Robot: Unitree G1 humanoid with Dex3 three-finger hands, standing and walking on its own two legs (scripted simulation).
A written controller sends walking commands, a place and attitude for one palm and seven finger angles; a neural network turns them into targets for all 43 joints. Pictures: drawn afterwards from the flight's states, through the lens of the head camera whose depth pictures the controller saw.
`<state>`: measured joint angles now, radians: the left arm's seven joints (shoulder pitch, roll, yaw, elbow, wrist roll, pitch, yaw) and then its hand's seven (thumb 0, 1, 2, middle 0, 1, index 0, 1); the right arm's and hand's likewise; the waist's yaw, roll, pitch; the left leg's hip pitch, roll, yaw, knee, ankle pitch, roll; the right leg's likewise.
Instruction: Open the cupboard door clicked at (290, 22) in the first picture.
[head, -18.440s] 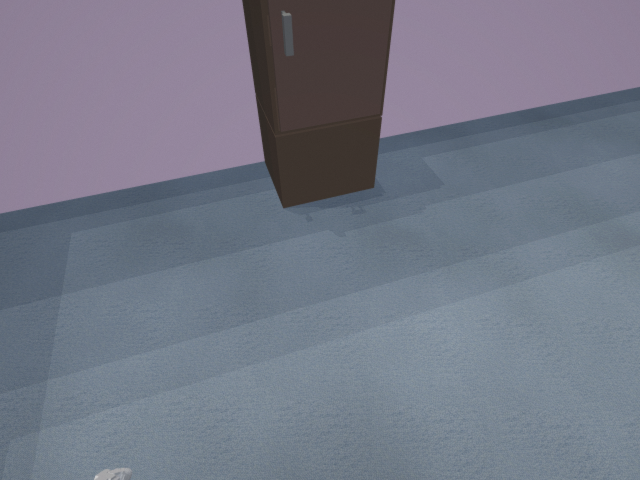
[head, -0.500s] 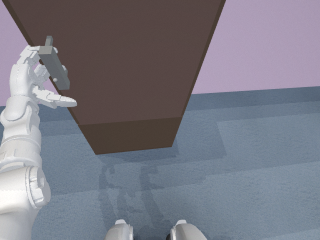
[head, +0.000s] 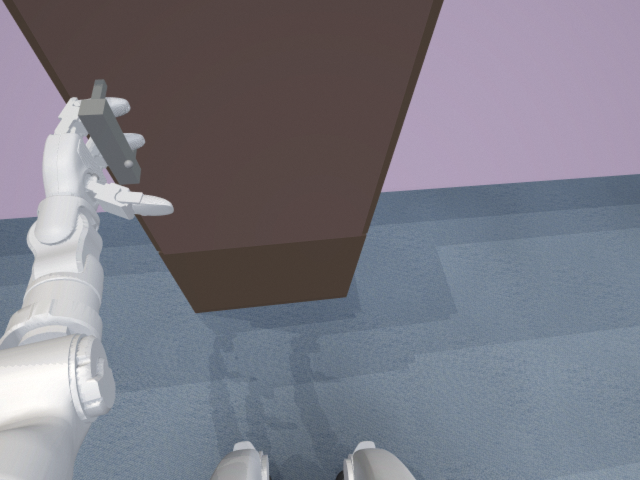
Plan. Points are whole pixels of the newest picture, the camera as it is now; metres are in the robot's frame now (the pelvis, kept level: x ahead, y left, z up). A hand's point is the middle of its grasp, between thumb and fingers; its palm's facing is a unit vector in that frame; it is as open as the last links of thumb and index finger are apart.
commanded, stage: slide the fingers in behind the handle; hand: left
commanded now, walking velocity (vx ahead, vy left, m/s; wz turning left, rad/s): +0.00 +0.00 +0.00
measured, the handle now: (115, 133) +0.54 +0.24 +0.08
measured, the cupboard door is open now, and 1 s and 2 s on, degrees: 1 1 38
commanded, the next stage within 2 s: close the thumb around the handle in 0.20 s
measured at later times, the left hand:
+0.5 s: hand (128, 164) +0.48 +0.21 +0.09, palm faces +0.10 -0.99 -0.01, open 13.1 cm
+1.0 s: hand (128, 161) +0.49 +0.22 +0.08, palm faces +0.10 -0.99 +0.00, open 6.0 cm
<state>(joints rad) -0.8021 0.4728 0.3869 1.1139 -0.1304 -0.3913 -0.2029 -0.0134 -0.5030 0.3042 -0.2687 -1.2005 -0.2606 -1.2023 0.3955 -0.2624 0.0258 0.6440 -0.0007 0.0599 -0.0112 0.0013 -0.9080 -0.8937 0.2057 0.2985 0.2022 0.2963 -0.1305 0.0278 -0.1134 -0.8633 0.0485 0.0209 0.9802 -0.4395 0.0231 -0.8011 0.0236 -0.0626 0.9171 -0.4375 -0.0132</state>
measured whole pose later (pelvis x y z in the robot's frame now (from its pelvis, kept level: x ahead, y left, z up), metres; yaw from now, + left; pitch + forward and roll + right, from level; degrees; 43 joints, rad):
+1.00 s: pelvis +0.00 +0.00 +0.00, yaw +0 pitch +19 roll -3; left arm -0.83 0.47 0.37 1.12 -0.14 -0.39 -0.20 0.00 0.68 0.80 -0.35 -1.34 -0.35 -1.34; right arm 0.38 -0.27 0.02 0.65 0.00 0.05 -0.02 0.00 -0.91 -0.89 0.21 0.30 0.20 0.30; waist -0.13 0.03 -0.12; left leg -0.88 0.04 0.01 0.99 -0.44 0.02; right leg -0.82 0.02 -0.07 0.92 -0.44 -0.01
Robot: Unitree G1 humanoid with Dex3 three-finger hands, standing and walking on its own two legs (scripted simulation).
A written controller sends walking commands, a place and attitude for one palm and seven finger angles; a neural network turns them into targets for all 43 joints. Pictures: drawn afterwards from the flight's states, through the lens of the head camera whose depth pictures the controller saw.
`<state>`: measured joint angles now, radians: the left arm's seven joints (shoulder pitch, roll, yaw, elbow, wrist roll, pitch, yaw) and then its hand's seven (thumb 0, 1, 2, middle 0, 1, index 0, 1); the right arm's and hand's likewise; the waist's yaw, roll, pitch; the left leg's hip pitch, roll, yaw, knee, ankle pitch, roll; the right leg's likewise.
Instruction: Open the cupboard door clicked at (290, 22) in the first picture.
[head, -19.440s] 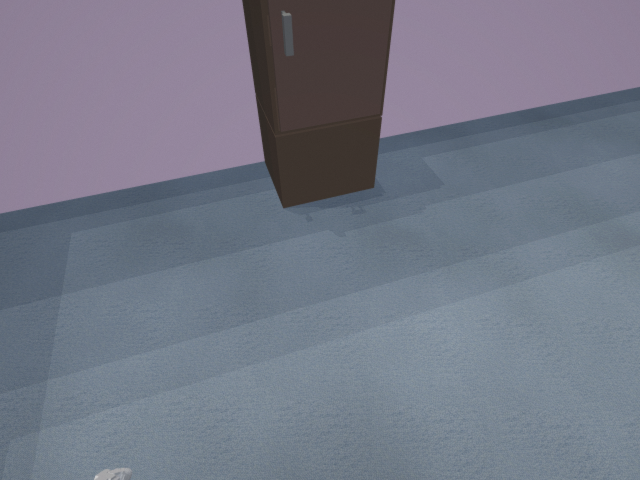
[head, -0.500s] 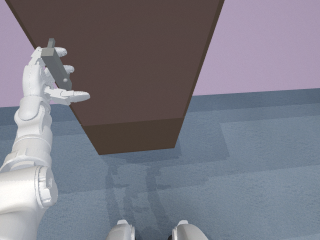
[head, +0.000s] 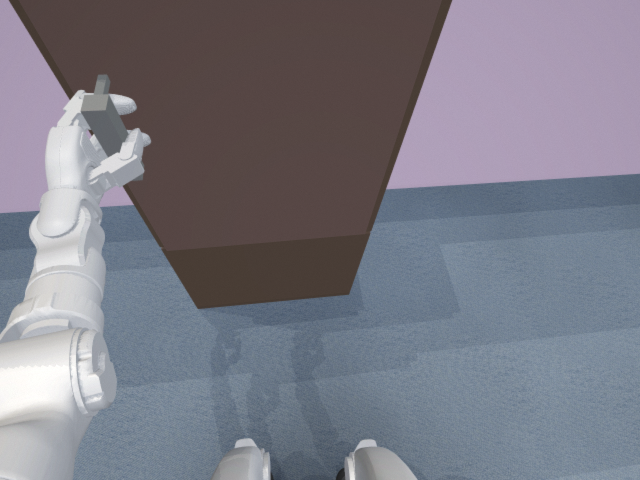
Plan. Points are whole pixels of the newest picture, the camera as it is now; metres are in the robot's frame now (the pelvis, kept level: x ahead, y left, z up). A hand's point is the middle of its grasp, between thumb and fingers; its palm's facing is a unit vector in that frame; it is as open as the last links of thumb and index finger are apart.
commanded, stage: pull the door open along its arc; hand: left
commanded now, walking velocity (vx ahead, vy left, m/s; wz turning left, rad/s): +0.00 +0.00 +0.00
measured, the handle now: (118, 129) +0.54 +0.24 +0.08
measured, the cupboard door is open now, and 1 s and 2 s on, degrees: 1 38 39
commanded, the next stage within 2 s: open thumb and fingers to let go in 0.98 s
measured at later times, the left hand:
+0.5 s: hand (135, 204) +0.42 +0.19 +0.09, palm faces +0.06 -1.00 +0.00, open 6.3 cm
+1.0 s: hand (234, 328) +0.27 +0.08 +0.09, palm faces +0.43 -0.90 +0.01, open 6.7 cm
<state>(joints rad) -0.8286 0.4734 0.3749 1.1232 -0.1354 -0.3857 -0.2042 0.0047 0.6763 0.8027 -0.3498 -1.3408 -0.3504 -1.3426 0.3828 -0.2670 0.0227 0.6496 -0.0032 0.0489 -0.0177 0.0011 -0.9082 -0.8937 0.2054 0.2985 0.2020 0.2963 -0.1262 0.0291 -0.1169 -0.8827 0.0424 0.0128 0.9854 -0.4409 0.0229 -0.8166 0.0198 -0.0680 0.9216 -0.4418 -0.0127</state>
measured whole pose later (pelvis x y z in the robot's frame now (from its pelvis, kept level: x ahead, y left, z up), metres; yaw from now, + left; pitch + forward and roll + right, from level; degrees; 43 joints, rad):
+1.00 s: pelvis +0.02 -0.04 +0.02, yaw +2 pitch +7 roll +0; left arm 0.33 -0.07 -0.17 -0.09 0.04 -0.16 0.47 0.02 0.58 0.69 -0.33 -1.30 -0.36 -1.34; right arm 0.17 -0.16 0.03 0.49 -0.06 0.09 0.00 0.01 -0.91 -0.89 0.20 0.30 0.20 0.30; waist 0.00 0.03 -0.14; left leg -0.52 0.03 0.00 0.83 -0.43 -0.03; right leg -0.48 0.01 -0.08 0.83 -0.48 -0.05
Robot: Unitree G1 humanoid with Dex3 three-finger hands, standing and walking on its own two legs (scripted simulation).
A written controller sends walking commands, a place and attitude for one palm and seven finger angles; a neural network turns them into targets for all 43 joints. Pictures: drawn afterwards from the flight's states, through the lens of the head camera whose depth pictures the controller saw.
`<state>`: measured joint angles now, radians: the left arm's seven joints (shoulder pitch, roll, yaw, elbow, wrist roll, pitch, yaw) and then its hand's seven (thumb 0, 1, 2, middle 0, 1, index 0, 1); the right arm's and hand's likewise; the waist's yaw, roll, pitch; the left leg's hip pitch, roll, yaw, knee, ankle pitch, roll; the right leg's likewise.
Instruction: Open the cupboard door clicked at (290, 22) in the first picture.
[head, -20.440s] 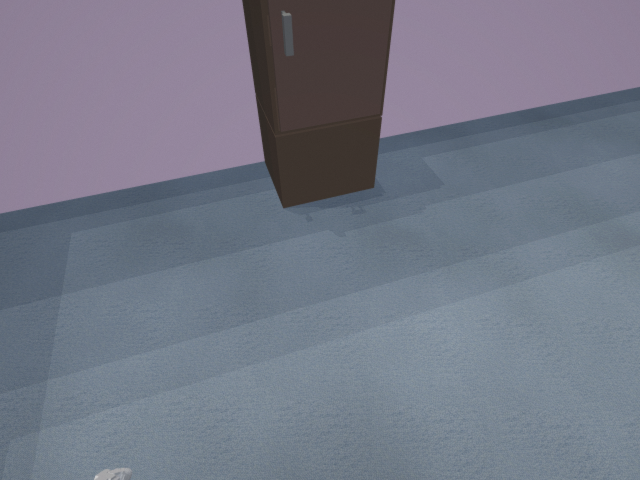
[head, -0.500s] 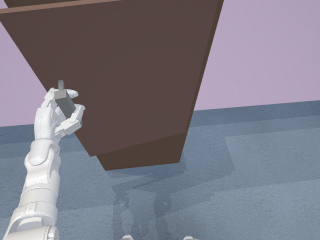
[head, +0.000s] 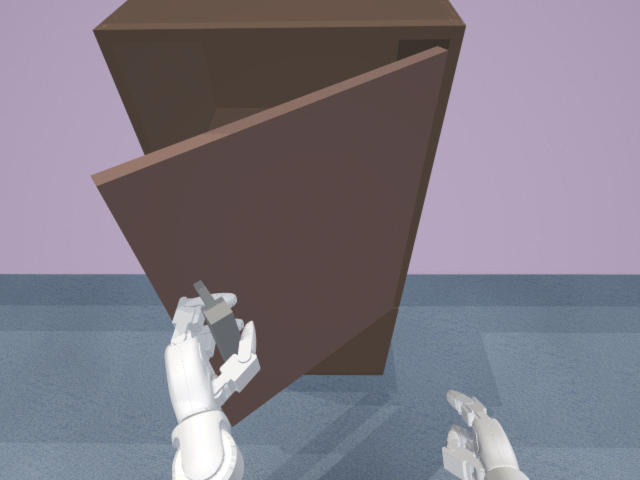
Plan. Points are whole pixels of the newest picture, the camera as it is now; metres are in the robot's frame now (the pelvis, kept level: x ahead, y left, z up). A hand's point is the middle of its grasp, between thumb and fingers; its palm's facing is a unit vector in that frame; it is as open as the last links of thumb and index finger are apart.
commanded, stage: open thumb and fingers to let go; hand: left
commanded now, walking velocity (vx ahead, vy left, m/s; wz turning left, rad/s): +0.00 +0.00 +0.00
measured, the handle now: (219, 325) +0.29 +0.14 +0.06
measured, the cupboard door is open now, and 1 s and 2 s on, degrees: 38 39 41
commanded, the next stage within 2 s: slide the hand sideways off the handle in 0.90 s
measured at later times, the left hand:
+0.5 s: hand (253, 357) +0.25 +0.09 +0.07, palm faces +0.45 -0.89 +0.00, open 10.8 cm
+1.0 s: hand (248, 353) +0.25 +0.10 +0.06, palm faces +0.39 -0.92 -0.01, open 14.2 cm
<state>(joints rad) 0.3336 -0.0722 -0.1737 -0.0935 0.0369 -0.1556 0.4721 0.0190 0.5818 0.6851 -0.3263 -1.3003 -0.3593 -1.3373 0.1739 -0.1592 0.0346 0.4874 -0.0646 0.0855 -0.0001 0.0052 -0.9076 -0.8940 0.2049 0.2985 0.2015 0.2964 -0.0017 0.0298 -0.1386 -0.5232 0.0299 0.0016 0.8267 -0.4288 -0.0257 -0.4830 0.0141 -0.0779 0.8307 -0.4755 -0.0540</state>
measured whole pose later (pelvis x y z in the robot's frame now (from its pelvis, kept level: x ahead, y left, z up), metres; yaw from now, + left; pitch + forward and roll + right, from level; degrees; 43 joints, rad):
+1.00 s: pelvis -0.03 +0.01 -0.01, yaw +2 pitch +7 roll +0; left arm 0.13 -0.09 -0.24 0.05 0.08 -0.18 0.56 -0.01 -0.50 0.31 -0.44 -0.74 -0.44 -0.75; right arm 0.18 -0.18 0.02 0.55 -0.07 0.03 -0.02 0.01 -0.91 -0.89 0.20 0.30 0.20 0.30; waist 0.02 0.04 -0.11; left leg -0.62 0.00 -0.02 0.91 -0.41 -0.01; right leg -0.57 -0.01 -0.10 0.90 -0.47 -0.04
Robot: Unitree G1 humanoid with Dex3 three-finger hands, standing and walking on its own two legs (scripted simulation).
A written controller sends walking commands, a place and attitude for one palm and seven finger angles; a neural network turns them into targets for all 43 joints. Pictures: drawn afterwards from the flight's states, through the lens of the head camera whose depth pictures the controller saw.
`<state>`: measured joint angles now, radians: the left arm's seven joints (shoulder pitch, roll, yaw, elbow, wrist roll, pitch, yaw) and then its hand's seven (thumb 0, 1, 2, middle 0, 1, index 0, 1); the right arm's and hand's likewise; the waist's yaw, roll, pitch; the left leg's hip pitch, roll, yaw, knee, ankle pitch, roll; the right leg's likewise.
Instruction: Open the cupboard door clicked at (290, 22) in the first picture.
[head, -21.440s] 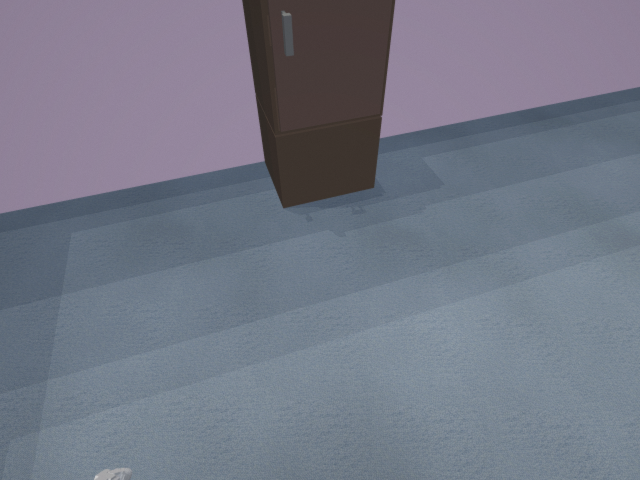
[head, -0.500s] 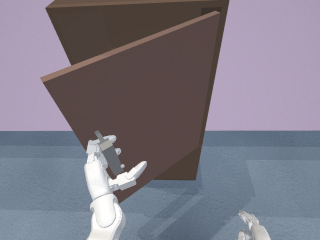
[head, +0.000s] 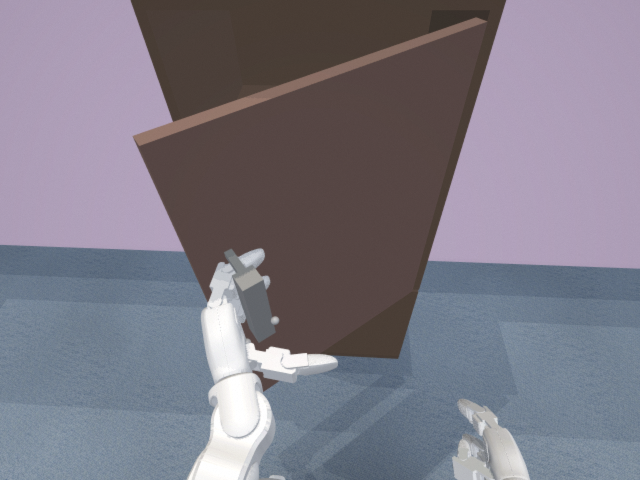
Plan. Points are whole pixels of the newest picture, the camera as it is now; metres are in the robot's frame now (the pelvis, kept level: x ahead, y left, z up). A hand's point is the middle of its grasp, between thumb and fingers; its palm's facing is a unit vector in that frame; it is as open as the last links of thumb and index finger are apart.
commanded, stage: slide the hand sideways off the handle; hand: left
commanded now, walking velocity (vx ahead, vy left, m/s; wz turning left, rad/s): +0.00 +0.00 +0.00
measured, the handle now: (247, 294) +0.32 +0.12 +0.07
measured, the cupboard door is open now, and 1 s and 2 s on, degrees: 39 41 41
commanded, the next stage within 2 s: draw the hand back to the body in 1.20 s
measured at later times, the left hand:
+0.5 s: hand (268, 350) +0.25 +0.08 +0.08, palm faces -0.10 -1.00 +0.01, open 15.9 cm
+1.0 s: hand (210, 400) +0.19 +0.13 +0.07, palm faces +0.01 -1.00 -0.04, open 16.3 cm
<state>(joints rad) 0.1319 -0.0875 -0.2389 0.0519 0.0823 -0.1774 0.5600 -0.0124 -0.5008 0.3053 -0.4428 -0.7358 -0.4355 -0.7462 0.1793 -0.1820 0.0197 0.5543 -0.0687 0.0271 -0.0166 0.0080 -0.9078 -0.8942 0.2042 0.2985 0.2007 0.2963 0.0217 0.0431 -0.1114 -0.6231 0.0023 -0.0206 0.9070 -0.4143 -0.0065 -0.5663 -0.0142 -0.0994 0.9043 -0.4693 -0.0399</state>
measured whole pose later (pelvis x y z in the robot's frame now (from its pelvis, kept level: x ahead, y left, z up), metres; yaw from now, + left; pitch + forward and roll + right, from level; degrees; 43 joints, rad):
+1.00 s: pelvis +0.01 +0.00 -0.02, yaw -1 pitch +10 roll -1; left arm 0.61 0.16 -0.03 -0.31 -0.17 -0.30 -0.10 -0.01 -0.50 0.30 -0.16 -0.31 -0.16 -0.31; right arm 0.26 -0.23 0.01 0.42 0.01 -0.08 -0.04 0.01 -0.91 -0.89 0.20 0.30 0.20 0.30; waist 0.03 0.05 -0.13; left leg -0.72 0.01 -0.02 1.03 -0.49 -0.01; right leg -0.66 0.00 -0.10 1.02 -0.53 -0.04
